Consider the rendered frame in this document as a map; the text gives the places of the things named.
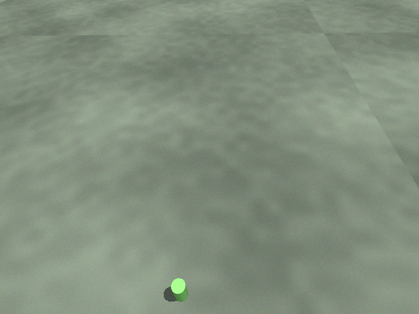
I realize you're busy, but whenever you can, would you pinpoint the can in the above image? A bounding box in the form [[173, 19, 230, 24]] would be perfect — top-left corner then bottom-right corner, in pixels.
[[171, 278, 188, 302]]

